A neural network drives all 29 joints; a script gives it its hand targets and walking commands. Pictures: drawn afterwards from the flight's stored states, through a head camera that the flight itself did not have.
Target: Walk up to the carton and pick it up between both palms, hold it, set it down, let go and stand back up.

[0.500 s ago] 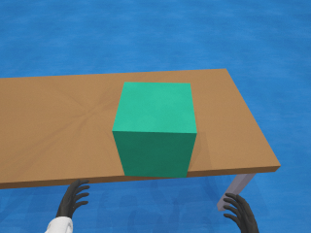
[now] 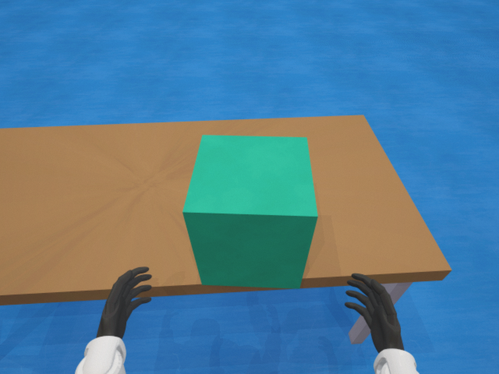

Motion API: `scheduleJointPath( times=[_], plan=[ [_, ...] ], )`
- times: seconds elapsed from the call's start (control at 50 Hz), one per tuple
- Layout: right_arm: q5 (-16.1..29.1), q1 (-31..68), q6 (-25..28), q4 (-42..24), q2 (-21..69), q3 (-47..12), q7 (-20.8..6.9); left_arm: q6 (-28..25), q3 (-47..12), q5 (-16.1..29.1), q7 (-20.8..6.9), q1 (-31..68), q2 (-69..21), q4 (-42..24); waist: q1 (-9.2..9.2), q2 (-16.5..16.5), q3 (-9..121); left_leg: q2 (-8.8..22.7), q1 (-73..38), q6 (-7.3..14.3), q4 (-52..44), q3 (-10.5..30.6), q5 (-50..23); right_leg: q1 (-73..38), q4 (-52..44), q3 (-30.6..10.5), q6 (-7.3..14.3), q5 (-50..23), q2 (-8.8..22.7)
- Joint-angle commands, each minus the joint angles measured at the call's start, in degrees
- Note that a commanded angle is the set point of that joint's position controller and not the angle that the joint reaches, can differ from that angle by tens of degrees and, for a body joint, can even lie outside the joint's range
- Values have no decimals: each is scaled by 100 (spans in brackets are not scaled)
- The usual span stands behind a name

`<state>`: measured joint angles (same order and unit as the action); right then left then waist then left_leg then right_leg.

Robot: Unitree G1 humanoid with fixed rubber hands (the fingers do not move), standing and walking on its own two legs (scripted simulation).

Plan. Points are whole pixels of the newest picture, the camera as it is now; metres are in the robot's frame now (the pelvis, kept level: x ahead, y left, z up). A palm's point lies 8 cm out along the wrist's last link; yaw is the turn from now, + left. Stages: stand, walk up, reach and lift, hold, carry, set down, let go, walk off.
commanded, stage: reach and lift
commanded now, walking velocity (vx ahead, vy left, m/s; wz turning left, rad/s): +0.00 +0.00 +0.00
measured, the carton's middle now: (252, 214) +0.43 +0.01 -0.02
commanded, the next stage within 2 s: none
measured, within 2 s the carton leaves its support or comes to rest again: neither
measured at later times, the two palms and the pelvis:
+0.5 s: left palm (127, 268) +0.29 +0.22 +0.01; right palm (378, 270) +0.29 -0.20 +0.02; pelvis +0.01 +0.00 +0.00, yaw +1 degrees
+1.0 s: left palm (130, 202) +0.37 +0.21 +0.09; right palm (372, 199) +0.37 -0.19 +0.10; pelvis +0.01 +0.00 +0.01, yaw +1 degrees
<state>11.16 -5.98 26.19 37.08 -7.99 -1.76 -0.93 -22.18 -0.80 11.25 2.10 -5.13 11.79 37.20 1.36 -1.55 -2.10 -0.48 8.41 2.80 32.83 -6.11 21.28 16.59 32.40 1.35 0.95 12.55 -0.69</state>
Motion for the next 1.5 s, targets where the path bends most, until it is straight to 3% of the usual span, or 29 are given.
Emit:
scheduleJointPath(
  times=[0.0,0.06,0.08,0.1,0.2,0.26,0.38,0.4,0.46,0.48,0.5,0.52,0.6,0.62,0.68,0.7,0.72,0.82,0.84,0.86,0.92,1.08,1.1,1.12,1.24,1.26,1.38,1.42,1.48],
  plan=[
    [88,2002,-103,-862,-421,-64,140,-83,-31,231,207,2157,880,-681,-572,-118,1096,323,1923,-378,-1157,595,-567,-1897,-402,-438,261,-76,102],
    [69,2219,-393,-976,-538,42,185,134,-138,302,266,2347,798,-767,-409,-80,1183,443,1995,-356,-1251,757,-662,-1995,-303,-412,248,-263,67],
    [125,2305,-471,-1069,-522,6,185,220,20,264,263,2417,972,-808,-562,-171,1438,331,1933,-376,-1144,610,-681,-2031,-364,-463,241,-224,120],
    [131,2345,-567,-1091,-582,-20,211,342,-192,309,293,2435,806,-769,-387,-134,1387,445,1902,-373,-1254,795,-933,-2029,-319,-416,257,-499,55],
    [311,2708,-838,-1044,-548,-63,301,717,34,156,175,2737,934,-898,-521,-214,1486,347,1447,-523,-970,703,-2066,-1989,-503,-391,321,-1029,50],
    [310,2860,-972,-1191,-757,39,335,991,-47,133,167,2869,796,-1074,-372,-114,1505,376,1182,-594,-946,787,-2494,-1916,-632,-320,287,-1072,-35],
    [298,3481,-1427,-1448,-854,225,344,1402,13,228,203,3601,902,-1451,-348,-187,1720,330,1129,-591,-1117,795,-2259,-1835,-729,-321,269,-902,-25],
    [243,3555,-1481,-1728,-865,232,353,1404,82,353,226,3783,1002,-1643,-314,62,1842,310,1094,-557,-1101,739,-2301,-1846,-762,-274,247,-982,-25],
    [310,3778,-1604,-1788,-899,173,362,1541,201,314,230,3882,1063,-1700,-456,-111,1978,308,1019,-570,-1036,762,-2690,-1959,-669,-296,250,-1306,-28],
    [271,4305,-1660,-1758,-1015,331,364,1584,186,386,258,4543,1150,-1812,-346,-156,2245,337,1092,-586,-1012,795,-2684,-1877,-628,-286,253,-1198,-43],
    [367,3848,-1726,-1549,-901,191,357,1659,240,263,276,4089,1072,-1706,-494,-236,1903,308,929,-602,-1047,780,-2837,-1824,-673,-264,241,-1295,-42],
    [308,4082,-1798,-1473,-933,315,363,1713,135,343,260,4442,1004,-1765,-311,-280,2090,341,853,-626,-1032,832,-2772,-1757,-672,-253,255,-1133,-77],
    [366,4431,-2151,-1216,-1029,249,390,2192,130,328,214,4676,984,-1297,-238,-80,1892,306,843,-646,-1081,774,-2644,-1583,-884,-275,223,-1061,-82],
    [391,4779,-2250,-1107,-1056,226,392,2293,196,289,192,4979,1075,-1126,-393,-213,1783,314,1019,-588,-1157,755,-2377,-1640,-890,-311,252,-872,-15],
    [416,4895,-2422,-1324,-1083,236,433,2539,387,267,200,4758,1062,-1153,-351,14,1966,232,1054,-531,-1214,702,-2463,-1762,-912,-299,156,-1240,-31],
    [431,5499,-2514,-1255,-1277,305,461,2649,411,294,179,5404,1165,-1094,-399,-70,2070,247,1146,-525,-1201,695,-2382,-1738,-919,-305,171,-1122,-31],
    [454,5008,-2545,-1320,-1096,173,454,2731,421,159,184,4863,1018,-1161,-391,-107,1910,258,908,-582,-1207,678,-2804,-1782,-954,-259,161,-1367,-62],
    [513,5891,-2841,-1301,-1240,288,568,2999,740,225,120,5858,1456,-1227,-498,-6,2380,210,948,-505,-1205,660,-2777,-1904,-980,-294,113,-1522,-55],
    [487,5916,-2931,-983,-1232,218,561,3074,692,198,100,5894,1339,-915,-398,161,2090,200,1117,-526,-1239,636,-2560,-1884,-984,-272,77,-1438,-66],
    [487,6134,-2976,-1036,-1216,291,585,3145,781,110,105,6015,1398,-894,-476,-44,2181,229,1187,-512,-1253,665,-2627,-1891,-982,-284,86,-1474,-61],
    [442,6598,-3131,-997,-1252,436,578,3184,779,286,137,6684,1507,-996,-381,15,2576,185,1271,-463,-1240,642,-2265,-1762,-973,-247,73,-1264,-68],
    [480,6910,-3334,-789,-1367,504,679,3398,776,274,108,6901,1654,-713,-290,-211,3364,167,705,-623,-950,661,-3557,-1757,-930,-170,47,-2127,-183],
    [404,7190,-3357,-580,-1513,592,695,3457,710,334,80,7166,1604,-570,-174,-82,3363,183,665,-634,-898,677,-3512,-1544,-980,-110,54,-1960,-190],
    [434,7106,-3332,-939,-1427,586,700,3448,710,330,91,7060,1647,-699,-187,-97,3577,188,474,-645,-888,669,-3688,-1600,-976,-122,61,-2104,-203],
    [527,7579,-3520,-163,-1422,596,725,3741,654,277,78,7525,1493,-176,-183,-287,3242,174,527,-681,-809,690,-3759,-1325,-1057,-91,79,-2003,-203],
    [536,7708,-3516,-477,-1449,620,724,3705,725,302,65,7679,1646,-549,-182,-87,3569,137,401,-679,-785,649,-3913,-1522,-1074,-83,54,-2321,-198],
    [471,8262,-3710,272,-1402,707,661,3644,540,371,132,8363,1593,465,-114,-123,3215,188,925,-608,-891,712,-2992,-1099,-1094,-59,102,-1451,-142],
    [378,8355,-3678,775,-1284,614,604,3452,583,316,172,8502,1558,948,-287,-167,3373,178,1061,-566,-841,686,-2965,-1013,-977,-75,136,-1424,-85],
    [370,8301,-3408,827,-1214,618,608,3059,447,284,155,8429,1431,1003,-246,-253,3863,139,919,-611,-632,734,-3504,-1128,-822,-16,109,-1874,-91]
  ],
)
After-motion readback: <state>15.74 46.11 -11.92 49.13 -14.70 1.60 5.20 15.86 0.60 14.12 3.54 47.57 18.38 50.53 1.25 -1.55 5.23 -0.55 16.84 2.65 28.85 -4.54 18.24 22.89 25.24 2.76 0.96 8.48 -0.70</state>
